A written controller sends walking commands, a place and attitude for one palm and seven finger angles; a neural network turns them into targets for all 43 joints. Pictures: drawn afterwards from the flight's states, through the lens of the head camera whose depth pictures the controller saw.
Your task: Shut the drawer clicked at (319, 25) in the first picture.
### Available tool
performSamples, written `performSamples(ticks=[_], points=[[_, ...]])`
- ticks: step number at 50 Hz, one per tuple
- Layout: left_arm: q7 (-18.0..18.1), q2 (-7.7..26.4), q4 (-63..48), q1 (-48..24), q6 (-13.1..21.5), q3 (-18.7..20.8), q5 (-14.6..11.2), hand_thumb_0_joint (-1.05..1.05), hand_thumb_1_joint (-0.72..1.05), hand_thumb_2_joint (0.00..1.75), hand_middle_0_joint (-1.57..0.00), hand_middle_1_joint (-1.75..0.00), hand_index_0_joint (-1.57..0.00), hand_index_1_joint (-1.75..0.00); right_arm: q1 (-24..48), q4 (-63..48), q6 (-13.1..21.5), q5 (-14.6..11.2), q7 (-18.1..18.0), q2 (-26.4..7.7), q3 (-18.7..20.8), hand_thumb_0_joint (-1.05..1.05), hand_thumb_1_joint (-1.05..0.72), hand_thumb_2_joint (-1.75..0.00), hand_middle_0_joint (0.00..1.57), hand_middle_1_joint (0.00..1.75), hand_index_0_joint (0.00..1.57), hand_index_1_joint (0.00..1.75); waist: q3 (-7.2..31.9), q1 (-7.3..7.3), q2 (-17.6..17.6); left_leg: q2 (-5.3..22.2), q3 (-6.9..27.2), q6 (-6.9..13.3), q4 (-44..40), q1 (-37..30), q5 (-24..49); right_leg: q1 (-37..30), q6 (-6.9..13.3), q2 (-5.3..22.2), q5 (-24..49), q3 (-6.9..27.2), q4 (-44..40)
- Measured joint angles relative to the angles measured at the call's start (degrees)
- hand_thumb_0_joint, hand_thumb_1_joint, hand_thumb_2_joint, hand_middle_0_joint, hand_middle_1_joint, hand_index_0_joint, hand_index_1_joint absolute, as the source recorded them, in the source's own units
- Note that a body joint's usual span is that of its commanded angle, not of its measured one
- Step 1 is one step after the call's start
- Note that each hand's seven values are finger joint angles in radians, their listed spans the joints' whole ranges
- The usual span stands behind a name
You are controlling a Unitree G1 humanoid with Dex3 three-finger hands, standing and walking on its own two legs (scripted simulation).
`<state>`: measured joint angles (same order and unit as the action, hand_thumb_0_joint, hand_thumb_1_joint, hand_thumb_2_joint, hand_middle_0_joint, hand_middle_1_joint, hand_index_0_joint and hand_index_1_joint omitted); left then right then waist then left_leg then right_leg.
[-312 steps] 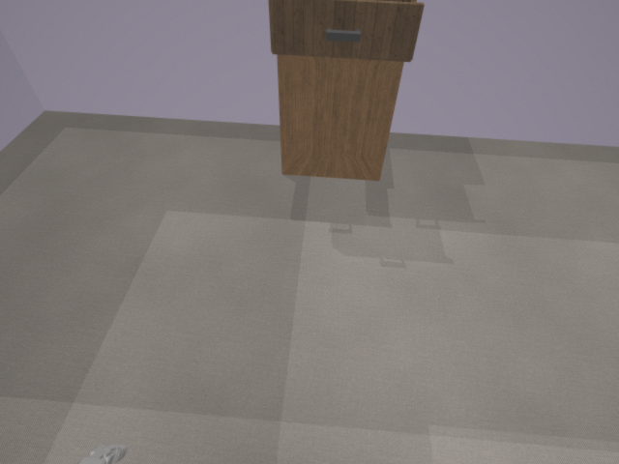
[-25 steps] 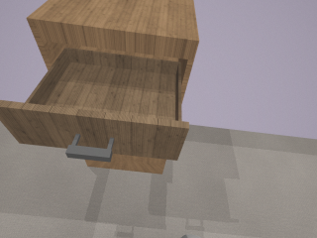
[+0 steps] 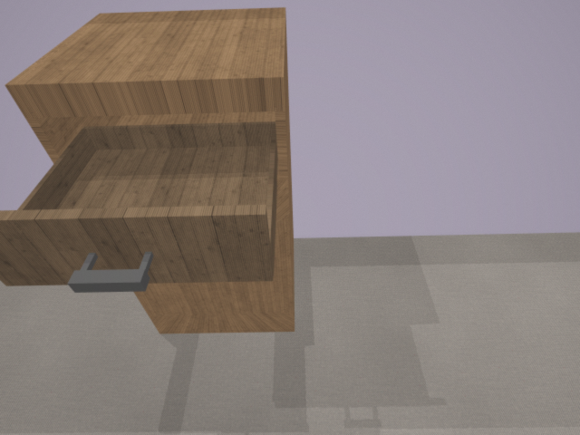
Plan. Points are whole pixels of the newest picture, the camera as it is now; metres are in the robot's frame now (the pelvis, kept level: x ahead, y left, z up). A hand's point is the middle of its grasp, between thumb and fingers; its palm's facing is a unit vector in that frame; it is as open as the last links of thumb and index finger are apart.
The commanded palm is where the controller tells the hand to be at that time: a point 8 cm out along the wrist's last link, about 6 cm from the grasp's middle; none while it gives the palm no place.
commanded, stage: come to a stop and stand still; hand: left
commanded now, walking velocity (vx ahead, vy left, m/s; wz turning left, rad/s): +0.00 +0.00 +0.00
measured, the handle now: (114, 269) +0.35 +0.27 +0.06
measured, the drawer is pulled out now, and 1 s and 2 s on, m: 0.28 0.28 0.28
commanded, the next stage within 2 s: look again from close up in 1.12 s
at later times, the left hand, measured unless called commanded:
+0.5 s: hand out of the picture +0.01 +0.15 -0.16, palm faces +0.03 -0.99 -0.15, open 7.4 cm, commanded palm none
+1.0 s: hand out of the picture +0.03 +0.18 -0.16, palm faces +0.02 -0.98 -0.19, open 7.4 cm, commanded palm none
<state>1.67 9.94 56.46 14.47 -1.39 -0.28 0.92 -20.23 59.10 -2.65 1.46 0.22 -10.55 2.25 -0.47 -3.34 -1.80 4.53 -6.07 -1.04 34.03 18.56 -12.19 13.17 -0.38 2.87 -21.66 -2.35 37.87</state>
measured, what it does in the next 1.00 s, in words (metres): shifts its weight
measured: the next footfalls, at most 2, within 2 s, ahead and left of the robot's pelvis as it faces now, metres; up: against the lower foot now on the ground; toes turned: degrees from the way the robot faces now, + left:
none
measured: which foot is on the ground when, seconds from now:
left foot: down 0.00-1.00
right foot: down 0.00-1.00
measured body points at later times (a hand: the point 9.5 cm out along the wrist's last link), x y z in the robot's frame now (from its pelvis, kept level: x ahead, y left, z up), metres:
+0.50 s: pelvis +0.03 +0.00 +0.01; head +0.04 +0.00 +0.46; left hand +0.01 +0.21 -0.15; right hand +0.05 -0.23 -0.14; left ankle +0.07 +0.14 -0.72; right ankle -0.01 -0.12 -0.72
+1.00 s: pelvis +0.05 +0.01 +0.02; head +0.06 +0.01 +0.47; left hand +0.03 +0.23 -0.14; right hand +0.06 -0.22 -0.14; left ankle +0.07 +0.14 -0.72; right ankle -0.01 -0.12 -0.72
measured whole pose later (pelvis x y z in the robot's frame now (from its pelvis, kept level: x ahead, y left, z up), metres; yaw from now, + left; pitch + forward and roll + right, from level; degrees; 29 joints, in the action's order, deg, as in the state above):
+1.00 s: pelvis +0.05 +0.01 +0.02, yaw +0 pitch -2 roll +1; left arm 1.9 9.3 63.9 18.4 1.0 -0.4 0.8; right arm -14.3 65.8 0.6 0.5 -1.3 -8.9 -0.2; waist -2.0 0.1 1.2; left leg 3.0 -5.3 -1.1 25.3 11.5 -12.0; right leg 4.0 -1.5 3.1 -19.0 -2.8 24.7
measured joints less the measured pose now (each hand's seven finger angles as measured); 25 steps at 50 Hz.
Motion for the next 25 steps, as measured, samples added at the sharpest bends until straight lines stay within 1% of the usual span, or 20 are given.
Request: performSamples(ticks=[7,11,17,22,25], points=[[-0.2,-0.1,1.3,1.7,0.8,0.0,-0.3,0.01,0.92,0.9,-0.2,-0.3,-0.21,-0.3,-0.4,1.4,0.8,-0.1,-0.1,1.2,-1.0,0.01,-0.91,-0.9,0.2,0.3,0.2,0.3,-1.1,0.56,0.5,0.1,1.4,-0.8,-3.0,-0.6,1.5,-0.6,0.7,-1.1,1.4,-0.4,-3.0],[-0.3,-0.5,2.7,2.5,1.3,-0.2,-0.4,0.01,0.91,0.9,-0.2,-0.3,-0.21,-0.3,0.0,2.7,1.6,-0.3,-0.3,1.7,-1.5,0.01,-0.91,-0.9,0.2,0.3,0.2,0.3,-1.7,1.18,1.1,0.2,1.6,-1.2,-4.7,-1.5,2.1,-1.8,0.8,-1.3,2.1,-0.7,-5.1],[-0.3,-1.5,4.9,3.7,2.1,-0.5,-0.5,0.01,0.91,0.9,-0.2,-0.3,-0.2,-0.3,2.0,4.5,2.5,-0.7,-0.7,2.0,-2.0,0.01,-0.9,-0.9,0.2,0.3,0.2,0.3,-1.9,2.4,1.8,0.3,1.6,-1.3,-6.4,-3.0,2.0,-4.0,0.7,-1.5,2.8,-0.8,-8.3],[-0.2,-2.0,6.5,4.4,2.4,-0.6,-0.3,0.0,0.9,0.9,-0.2,-0.3,-0.2,-0.3,4.5,5.1,3.0,-0.9,-1.0,2.2,-2.2,0.01,-0.9,-0.9,0.2,0.3,0.2,0.3,-1.6,3.04,2.4,0.2,1.5,-1.2,-7.0,-4.2,1.5,-5.6,0.4,-1.5,2.9,-0.8,-9.9],[-0.1,-2.2,7.0,4.6,2.4,-0.7,-0.2,0.0,0.9,0.9,-0.2,-0.3,-0.2,-0.3,5.7,5.4,3.0,-0.8,-1.4,1.7,-2.0,0.01,-0.92,-0.9,0.2,0.3,0.2,0.3,-1.4,3.39,2.6,0.1,1.4,-1.0,-7.1,-4.8,1.1,-6.5,0.2,-1.3,2.9,-0.8,-10.7]])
